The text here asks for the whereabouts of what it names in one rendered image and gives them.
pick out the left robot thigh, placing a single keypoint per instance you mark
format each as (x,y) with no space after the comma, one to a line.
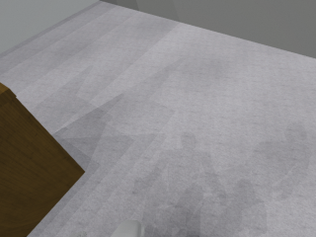
(130,228)

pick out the table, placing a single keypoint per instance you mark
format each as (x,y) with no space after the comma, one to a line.
(35,170)

